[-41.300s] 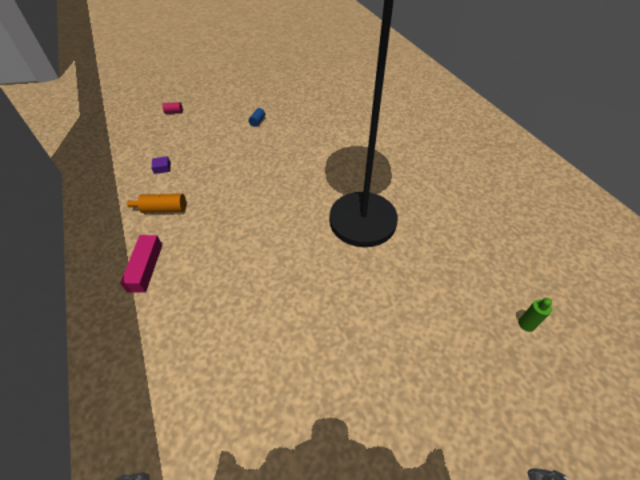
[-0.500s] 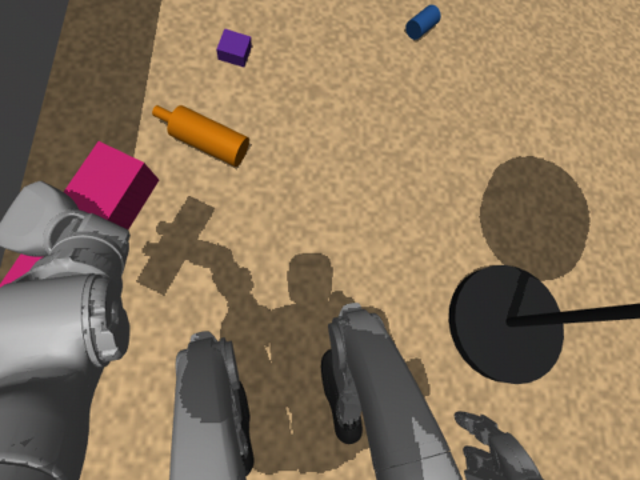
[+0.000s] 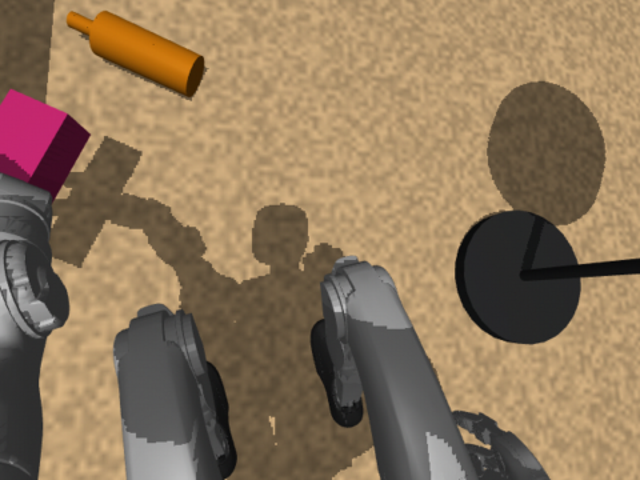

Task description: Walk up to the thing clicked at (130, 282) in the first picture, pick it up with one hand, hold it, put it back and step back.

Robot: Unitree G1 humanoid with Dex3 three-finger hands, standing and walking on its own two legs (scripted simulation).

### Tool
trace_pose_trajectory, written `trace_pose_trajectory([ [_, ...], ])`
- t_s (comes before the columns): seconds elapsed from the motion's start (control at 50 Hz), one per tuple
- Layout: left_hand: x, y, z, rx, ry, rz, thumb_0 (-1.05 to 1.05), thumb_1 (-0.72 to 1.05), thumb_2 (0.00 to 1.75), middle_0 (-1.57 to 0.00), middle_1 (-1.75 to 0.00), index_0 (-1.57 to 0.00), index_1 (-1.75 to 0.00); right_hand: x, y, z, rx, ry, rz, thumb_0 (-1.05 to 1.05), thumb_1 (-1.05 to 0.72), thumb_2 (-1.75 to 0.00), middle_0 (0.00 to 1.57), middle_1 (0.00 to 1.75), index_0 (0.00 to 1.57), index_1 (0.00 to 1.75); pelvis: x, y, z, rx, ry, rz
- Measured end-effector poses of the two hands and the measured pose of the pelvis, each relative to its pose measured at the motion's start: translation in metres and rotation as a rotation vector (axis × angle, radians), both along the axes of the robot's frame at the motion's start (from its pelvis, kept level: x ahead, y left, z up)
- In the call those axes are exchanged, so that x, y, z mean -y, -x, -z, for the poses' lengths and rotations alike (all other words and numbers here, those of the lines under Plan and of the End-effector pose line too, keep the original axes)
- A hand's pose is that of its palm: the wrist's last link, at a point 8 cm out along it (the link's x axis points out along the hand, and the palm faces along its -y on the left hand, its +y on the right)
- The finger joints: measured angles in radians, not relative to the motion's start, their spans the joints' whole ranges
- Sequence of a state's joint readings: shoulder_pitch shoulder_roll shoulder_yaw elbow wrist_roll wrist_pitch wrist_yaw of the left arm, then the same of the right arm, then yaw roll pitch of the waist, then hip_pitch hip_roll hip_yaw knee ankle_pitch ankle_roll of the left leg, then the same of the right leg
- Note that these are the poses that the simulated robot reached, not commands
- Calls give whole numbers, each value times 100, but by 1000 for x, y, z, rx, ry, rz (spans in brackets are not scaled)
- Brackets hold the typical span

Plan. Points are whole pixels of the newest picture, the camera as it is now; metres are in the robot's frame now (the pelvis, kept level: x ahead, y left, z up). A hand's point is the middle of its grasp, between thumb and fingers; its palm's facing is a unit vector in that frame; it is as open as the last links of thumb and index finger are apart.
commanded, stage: crouch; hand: left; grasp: from above
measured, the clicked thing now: (8, 190) +0.50 +0.30 -0.18
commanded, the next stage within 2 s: lower in 0.74 s
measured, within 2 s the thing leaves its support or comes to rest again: neither
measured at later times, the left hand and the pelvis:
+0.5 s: hand (16, 195) +0.50 +0.30 -0.21, palm faces -0.19 -0.37 -0.91, open 9.8 cm; pelvis +0.00 +0.00 -0.06, yaw -2 degrees
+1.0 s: hand (18, 202) +0.50 +0.32 -0.24, palm faces -0.23 -0.37 -0.90, open 10.0 cm; pelvis +0.00 +0.01 -0.07, yaw -4 degrees
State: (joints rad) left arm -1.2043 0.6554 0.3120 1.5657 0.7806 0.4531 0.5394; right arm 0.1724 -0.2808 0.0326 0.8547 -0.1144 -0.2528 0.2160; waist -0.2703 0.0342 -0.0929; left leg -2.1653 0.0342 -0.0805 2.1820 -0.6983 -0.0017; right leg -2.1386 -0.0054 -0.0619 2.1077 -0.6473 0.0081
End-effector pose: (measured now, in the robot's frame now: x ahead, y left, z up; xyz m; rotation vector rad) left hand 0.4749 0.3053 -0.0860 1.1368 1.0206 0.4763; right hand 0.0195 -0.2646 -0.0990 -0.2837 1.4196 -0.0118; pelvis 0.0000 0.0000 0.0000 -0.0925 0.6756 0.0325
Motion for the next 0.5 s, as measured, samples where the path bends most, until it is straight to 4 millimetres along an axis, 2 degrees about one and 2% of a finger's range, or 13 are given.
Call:
trace_pose_trajectory([
  [0.32,-2,-15,41,-24,-14,43,2,6,39,-68,-54,-73,-49,0,29,29,-62,-11,-36,0,-90,-90,20,30,20,30,0,4,41,24,9,13],
  [0.5,-4,-23,61,-9,-11,28,2,6,39,-67,-56,-72,-51,-5,36,42,-89,-34,-50,0,-91,-90,20,30,20,30,-1,4,57,35,18,24],
])
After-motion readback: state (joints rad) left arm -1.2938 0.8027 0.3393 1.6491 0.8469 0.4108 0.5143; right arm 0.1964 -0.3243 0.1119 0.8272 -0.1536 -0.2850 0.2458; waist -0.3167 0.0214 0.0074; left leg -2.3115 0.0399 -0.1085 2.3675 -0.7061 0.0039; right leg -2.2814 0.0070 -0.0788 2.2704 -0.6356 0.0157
